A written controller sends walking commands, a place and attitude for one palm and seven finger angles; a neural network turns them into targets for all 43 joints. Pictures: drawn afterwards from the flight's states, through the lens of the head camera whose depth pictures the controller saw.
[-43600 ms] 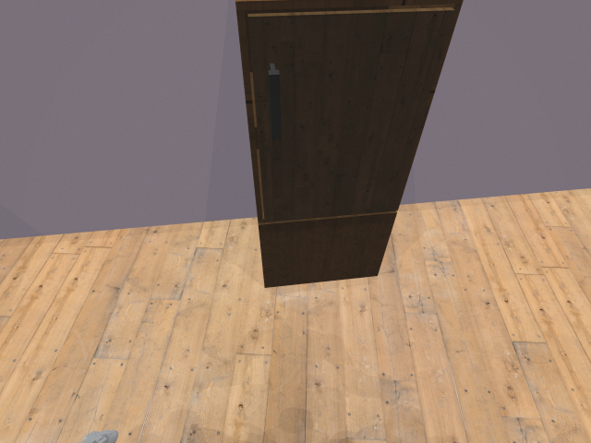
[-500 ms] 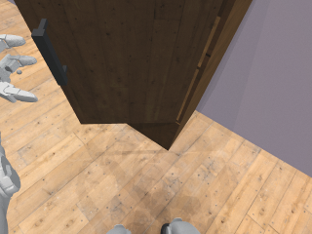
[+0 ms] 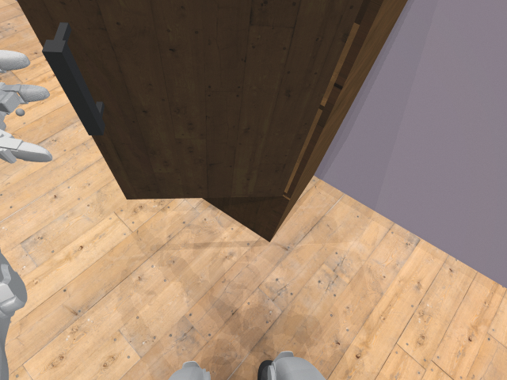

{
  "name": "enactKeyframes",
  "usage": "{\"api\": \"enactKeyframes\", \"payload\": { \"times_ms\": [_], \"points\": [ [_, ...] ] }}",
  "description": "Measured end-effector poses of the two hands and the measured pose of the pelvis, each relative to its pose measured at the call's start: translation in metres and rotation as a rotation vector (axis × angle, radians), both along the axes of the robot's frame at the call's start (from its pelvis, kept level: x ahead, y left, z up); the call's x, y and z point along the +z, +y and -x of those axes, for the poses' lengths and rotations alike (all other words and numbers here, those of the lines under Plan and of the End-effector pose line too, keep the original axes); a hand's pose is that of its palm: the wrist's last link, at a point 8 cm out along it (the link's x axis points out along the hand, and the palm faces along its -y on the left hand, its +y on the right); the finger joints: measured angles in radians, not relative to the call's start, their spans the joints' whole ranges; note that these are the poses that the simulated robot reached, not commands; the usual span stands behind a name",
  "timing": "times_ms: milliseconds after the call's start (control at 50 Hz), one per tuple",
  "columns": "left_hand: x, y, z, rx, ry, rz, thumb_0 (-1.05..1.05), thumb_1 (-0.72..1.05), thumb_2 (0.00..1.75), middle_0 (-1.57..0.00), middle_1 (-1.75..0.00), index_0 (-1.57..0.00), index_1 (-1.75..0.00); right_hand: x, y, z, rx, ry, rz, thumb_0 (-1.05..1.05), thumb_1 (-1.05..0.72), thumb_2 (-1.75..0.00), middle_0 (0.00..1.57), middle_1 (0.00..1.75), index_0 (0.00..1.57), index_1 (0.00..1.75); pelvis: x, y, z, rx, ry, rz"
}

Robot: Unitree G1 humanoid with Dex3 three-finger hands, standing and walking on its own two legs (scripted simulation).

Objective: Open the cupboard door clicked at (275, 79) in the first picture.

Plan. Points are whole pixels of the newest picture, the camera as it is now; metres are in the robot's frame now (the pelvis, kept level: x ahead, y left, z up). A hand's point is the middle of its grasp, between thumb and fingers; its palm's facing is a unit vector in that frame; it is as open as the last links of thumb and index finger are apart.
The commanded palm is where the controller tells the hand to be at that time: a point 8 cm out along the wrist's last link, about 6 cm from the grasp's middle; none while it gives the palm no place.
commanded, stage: move the hooked fingers beside the handle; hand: left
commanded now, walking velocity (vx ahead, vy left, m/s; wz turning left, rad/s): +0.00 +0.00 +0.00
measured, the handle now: (81, 84) +0.53 +0.23 +0.11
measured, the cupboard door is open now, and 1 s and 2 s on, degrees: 37 37 37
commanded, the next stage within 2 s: slide the fingers in behind the handle in 0.44 s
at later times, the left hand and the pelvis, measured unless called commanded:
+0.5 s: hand (15, 115) +0.46 +0.30 +0.11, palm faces +0.00 -1.00 +0.00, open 14.0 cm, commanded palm +0.45 +0.34 +0.10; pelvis -0.01 +0.00 +0.00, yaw +0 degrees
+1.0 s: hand (52, 110) +0.48 +0.26 +0.11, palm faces +0.00 -1.00 +0.01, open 14.0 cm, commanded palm +0.45 +0.30 +0.10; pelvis +0.00 +0.00 +0.00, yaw +0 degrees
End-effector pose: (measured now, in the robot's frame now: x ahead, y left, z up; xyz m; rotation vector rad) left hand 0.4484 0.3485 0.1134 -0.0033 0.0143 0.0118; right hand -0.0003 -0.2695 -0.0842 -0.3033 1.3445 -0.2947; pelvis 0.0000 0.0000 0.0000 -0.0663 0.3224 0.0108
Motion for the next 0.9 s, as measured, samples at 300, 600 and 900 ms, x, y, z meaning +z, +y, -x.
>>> {"api": "enactKeyframes", "payload": {
  "times_ms": [300, 600, 900],
  "points": [
    [0.0, 0.006, 0.004, 0.008, 0.011, 0.002, -0.02, -0.5, 0.3, -0.3, -1.2, -0.3, -1.2, -0.002, -0.002, -0.01, 0.026, -0.042, 0.012, 0.0, -0.91, -0.9, 0.21, 0.3, 0.2, 0.3, -0.003, -0.002, 0.006, 0.006, 0.0, 0.003],
    [-0.001, -0.003, 0.0, -0.022, -0.003, -0.001, -0.02, -0.5, 0.3, -0.3, -1.2, -0.3, -1.2, -0.004, 0.002, 0.008, 0.011, 0.014, 0.004, 0.0, -0.91, -0.9, 0.21, 0.3, 0.2, 0.3, -0.004, 0.001, 0.007, 0.01, 0.005, 0.006],
    [-0.001, -0.032, -0.01, -0.023, -0.007, -0.008, -0.02, -0.5, 0.3, -0.3, -1.2, -0.3, -1.2, -0.006, 0.007, 0.006, -0.015, -0.015, -0.03, 0.0, -0.91, -0.9, 0.21, 0.3, 0.2, 0.3, -0.002, 0.0, 0.003, -0.004, -0.005, -0.001]
  ]
}}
